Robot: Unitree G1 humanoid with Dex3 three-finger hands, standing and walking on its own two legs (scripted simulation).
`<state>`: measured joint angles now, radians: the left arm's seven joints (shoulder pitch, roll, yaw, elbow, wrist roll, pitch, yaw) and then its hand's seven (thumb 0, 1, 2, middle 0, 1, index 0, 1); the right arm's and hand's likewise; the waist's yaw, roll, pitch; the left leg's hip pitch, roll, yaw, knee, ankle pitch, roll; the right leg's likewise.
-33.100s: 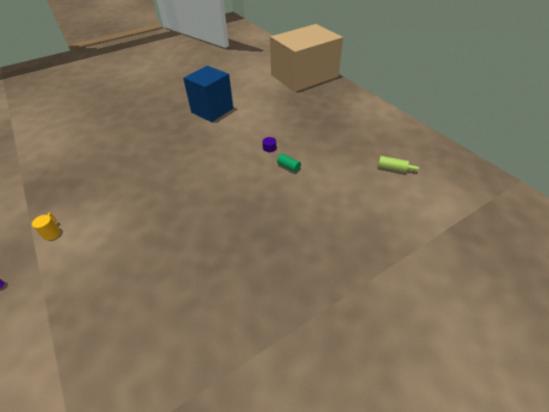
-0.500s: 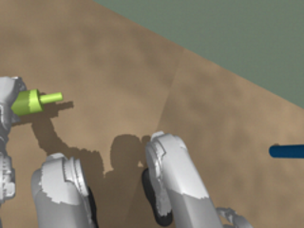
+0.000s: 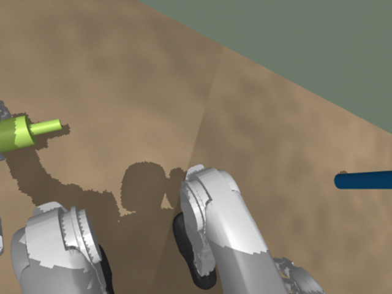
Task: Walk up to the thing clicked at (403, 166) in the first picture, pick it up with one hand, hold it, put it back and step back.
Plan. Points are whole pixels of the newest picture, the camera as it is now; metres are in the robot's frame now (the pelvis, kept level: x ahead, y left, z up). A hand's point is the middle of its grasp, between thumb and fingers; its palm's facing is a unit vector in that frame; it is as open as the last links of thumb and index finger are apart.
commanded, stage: rest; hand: left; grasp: from above
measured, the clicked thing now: (4, 135) +0.46 +0.29 -0.25
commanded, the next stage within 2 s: open in 0.76 s
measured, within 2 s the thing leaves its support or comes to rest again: rests again in 1.20 s
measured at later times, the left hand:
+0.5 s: hand out of the picture +0.45 +0.30 -0.25, palm faces -0.47 -0.12 -0.88, open 9.3 cm
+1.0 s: hand out of the picture +0.45 +0.30 -0.25, palm faces -0.47 -0.12 -0.87, open 9.3 cm
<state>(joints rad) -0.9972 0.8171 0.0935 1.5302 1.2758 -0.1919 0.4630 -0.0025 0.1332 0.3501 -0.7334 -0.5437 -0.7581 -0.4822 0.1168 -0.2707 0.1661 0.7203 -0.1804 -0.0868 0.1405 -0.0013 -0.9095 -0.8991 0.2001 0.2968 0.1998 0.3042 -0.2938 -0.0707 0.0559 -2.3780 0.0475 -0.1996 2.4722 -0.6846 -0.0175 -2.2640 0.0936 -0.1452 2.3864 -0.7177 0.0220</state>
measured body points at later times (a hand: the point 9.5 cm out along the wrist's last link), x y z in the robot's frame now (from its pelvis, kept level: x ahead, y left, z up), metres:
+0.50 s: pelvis +0.00 +0.00 -0.01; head +0.28 +0.12 +0.33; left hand +0.47 +0.30 -0.20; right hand +0.05 -0.25 -0.08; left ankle +0.07 +0.14 -0.28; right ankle +0.09 -0.11 -0.28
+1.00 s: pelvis -0.01 +0.00 -0.01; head +0.27 +0.11 +0.33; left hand +0.47 +0.30 -0.20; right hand +0.04 -0.25 -0.08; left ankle +0.07 +0.14 -0.28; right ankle +0.09 -0.11 -0.28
